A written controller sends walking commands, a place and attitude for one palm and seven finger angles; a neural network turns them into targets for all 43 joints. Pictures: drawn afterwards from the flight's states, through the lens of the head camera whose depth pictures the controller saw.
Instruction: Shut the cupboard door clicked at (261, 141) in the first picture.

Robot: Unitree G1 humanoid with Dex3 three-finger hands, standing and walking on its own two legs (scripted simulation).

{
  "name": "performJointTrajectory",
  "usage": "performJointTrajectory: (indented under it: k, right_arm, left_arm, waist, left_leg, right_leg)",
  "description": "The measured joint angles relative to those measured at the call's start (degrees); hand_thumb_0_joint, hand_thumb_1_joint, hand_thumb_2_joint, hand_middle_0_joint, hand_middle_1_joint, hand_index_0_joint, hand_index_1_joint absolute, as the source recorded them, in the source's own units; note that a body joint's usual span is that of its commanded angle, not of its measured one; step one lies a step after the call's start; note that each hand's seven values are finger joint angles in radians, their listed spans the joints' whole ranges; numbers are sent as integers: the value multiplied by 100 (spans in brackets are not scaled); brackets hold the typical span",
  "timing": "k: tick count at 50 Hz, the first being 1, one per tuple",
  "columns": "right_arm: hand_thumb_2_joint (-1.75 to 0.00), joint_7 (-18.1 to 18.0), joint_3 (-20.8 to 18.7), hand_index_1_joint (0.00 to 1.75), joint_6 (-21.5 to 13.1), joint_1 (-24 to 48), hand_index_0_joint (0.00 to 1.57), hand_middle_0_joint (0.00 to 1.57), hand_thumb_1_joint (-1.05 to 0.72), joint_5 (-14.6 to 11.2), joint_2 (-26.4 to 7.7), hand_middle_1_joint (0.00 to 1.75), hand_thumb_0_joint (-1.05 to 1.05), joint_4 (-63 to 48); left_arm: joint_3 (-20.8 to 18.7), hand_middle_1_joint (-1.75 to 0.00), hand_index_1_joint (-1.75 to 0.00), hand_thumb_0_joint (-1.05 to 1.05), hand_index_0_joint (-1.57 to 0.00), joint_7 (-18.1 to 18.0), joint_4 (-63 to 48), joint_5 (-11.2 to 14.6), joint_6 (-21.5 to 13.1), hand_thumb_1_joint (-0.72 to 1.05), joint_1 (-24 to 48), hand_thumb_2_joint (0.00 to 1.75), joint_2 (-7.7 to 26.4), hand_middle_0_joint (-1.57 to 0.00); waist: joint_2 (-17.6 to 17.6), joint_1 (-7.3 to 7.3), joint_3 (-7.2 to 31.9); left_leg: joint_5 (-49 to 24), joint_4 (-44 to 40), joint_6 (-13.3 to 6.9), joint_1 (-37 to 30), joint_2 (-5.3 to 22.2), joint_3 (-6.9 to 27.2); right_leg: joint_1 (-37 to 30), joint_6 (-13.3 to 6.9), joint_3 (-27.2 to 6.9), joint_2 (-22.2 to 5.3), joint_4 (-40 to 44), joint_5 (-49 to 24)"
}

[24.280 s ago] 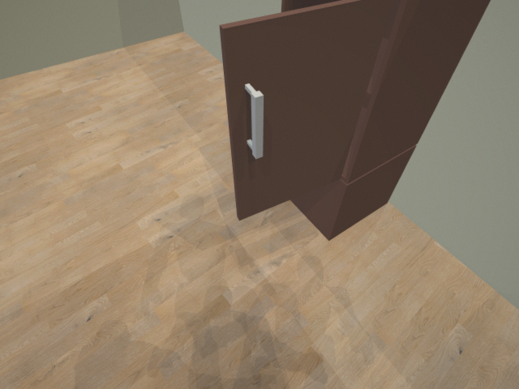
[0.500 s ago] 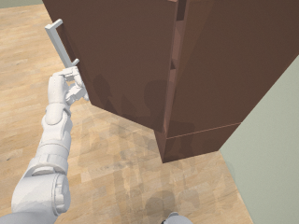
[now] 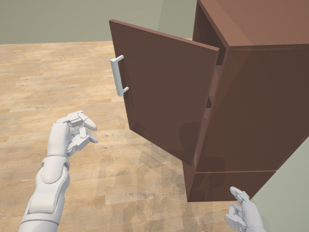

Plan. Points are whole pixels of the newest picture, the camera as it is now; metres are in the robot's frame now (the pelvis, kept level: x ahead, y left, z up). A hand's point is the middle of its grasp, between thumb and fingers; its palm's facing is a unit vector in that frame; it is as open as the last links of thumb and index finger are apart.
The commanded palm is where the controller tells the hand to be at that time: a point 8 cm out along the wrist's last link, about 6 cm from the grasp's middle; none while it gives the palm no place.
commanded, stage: draw the hand back to the body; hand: left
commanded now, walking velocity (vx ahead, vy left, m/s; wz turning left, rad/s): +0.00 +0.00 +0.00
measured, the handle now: (120, 76) +0.67 +0.20 +0.04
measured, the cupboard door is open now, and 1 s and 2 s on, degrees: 52 52 52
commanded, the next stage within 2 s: step back with the hand held close in 0.84 s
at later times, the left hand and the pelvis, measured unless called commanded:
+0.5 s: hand (19, 168) +0.19 +0.28 +0.16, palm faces +0.45 -0.78 -0.43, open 6.4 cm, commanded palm +0.14 +0.31 +0.18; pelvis +0.01 +0.01 +0.00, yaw +0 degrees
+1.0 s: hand (23, 171) +0.18 +0.26 +0.16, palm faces +0.46 -0.79 -0.41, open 7.4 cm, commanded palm +0.13 +0.30 +0.18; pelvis -0.01 +0.00 +0.00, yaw +0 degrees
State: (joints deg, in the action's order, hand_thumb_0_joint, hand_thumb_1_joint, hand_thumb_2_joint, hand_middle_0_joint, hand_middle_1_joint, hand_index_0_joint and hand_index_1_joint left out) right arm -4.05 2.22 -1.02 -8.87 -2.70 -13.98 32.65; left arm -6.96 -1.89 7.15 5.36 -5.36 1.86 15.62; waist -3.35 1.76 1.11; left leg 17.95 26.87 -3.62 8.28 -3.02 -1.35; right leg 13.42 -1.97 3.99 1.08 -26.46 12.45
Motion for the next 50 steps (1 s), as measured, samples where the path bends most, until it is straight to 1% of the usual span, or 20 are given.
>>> performJointTrajectory:
  k: [5,10,19,26,29,33,36,41,49,50]
  right_arm:
    - [-90,32,109,30,2,22,20,20,-90,76,98,30,1,14]
    - [-90,79,143,30,-8,-110,20,20,-90,140,151,30,1,91]
    - [-90,126,19,30,-27,-358,20,20,-90,188,106,30,1,297]
    - [-90,102,-128,30,-199,-451,20,20,-90,176,21,30,1,368]
    - [-90,79,-170,30,-281,-425,20,20,-90,171,-33,30,1,403]
    - [-90,41,-175,30,-353,-341,20,20,-90,174,-50,30,1,444]
    - [-90,32,-151,30,-391,-292,20,20,-90,176,-6,30,1,433]
    - [-90,35,-103,30,-454,-274,20,20,-90,185,75,30,1,389]
    - [-90,54,-87,30,-417,-307,20,20,-90,187,112,30,1,396]
    - [-90,62,-88,30,-378,-324,20,20,-90,176,100,30,1,363]
  left_arm:
    - [-111,-110,-109,1,-93,-156,-618,-69,166,90,-567,90,60,-93]
    - [-341,-95,-94,1,-80,-242,-1277,-101,241,89,-1155,90,146,-80]
    - [-882,-68,-68,1,-55,-291,-2231,-81,188,89,-2243,90,320,-55]
    - [-1345,-47,-47,1,-37,-371,-2766,-74,77,89,-2980,90,491,-37]
    - [-1368,-41,-40,1,-31,-419,-2765,-99,14,89,-2978,90,444,-30]
    - [-1286,-35,-35,1,-25,-454,-2640,-118,-9,89,-2802,90,332,-25]
    - [-1226,-33,-33,1,-23,-456,-2603,-122,-9,89,-2749,90,294,-23]
    - [-1185,-31,-31,1,-22,-442,-2655,-134,-18,89,-2751,90,333,-22]
    - [-1275,-31,-30,1,-21,-404,-2630,-105,-56,89,-2760,90,400,-21]
    - [-1309,-31,-30,1,-21,-397,-2630,-112,-74,89,-2768,90,403,-21]
  waist:
    - [-71,109,-122]
    - [-164,149,-181]
    - [-280,138,-165]
    - [-268,169,-110]
    - [-266,216,-142]
    - [-237,249,-177]
    - [-197,233,-180]
    - [-164,188,-176]
    - [-185,160,-215]
    - [-199,146,-186]
  left_leg:
    - [-119,-299,-11,-360,-19,57]
    - [-171,-457,-22,-558,-35,82]
    - [-160,-492,-40,-650,-44,61]
    - [-130,-413,-31,-624,-32,50]
    - [-146,-391,-36,-619,-51,68]
    - [-185,-381,-40,-598,-71,81]
    - [-201,-385,-27,-602,-59,70]
    - [-197,-385,2,-633,-19,43]
    - [-207,-414,25,-636,20,18]
    - [-193,-363,24,-556,34,27]
  right_leg:
    - [-382,18,40,-10,309,-104]
    - [-586,40,56,-21,465,-147]
    - [-669,69,31,-26,492,-140]
    - [-654,65,25,-16,443,-130]
    - [-648,65,44,-40,402,-127]
    - [-615,57,59,-64,355,-137]
    - [-614,41,51,-51,356,-155]
    - [-646,12,27,-8,386,-181]
    - [-649,-16,4,35,437,-212]
    - [-599,-19,17,47,441,-218]
